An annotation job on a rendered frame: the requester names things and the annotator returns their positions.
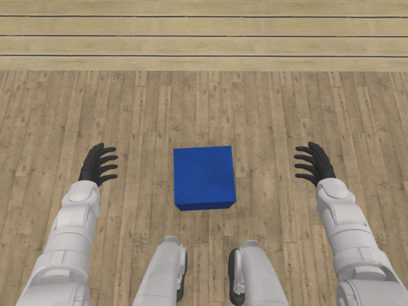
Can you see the robot left forearm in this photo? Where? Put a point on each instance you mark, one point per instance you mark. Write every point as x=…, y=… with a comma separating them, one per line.
x=66, y=255

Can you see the robot left foot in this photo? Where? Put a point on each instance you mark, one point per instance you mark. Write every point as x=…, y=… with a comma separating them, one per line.
x=180, y=292

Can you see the carton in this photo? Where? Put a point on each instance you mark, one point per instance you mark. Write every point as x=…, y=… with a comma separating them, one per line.
x=203, y=178

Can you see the robot left upper arm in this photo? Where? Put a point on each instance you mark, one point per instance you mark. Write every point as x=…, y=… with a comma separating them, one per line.
x=61, y=294

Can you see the robot right upper arm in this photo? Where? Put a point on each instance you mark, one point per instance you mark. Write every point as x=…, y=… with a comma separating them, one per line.
x=354, y=292

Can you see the robot left hand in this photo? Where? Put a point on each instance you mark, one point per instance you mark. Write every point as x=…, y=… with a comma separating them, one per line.
x=91, y=169

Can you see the robot right shin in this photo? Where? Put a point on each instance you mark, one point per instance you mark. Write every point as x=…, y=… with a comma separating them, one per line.
x=239, y=284

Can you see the robot right hand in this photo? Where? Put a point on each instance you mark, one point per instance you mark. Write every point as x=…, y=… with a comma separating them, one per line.
x=321, y=169

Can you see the robot right forearm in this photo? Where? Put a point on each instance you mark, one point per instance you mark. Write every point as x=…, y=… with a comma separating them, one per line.
x=356, y=254

